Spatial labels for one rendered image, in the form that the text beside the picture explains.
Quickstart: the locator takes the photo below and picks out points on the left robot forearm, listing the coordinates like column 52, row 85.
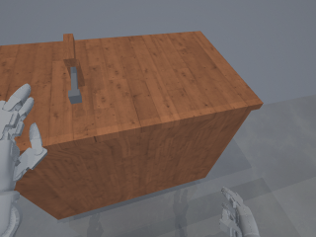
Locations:
column 11, row 214

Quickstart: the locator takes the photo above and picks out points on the robot left hand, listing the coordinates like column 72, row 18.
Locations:
column 12, row 114

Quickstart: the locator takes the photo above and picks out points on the counter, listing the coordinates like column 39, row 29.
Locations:
column 157, row 112

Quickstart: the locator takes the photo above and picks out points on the robot right hand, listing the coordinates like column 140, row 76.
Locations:
column 242, row 221

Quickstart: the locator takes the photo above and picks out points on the tap lever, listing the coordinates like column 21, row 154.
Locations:
column 74, row 94

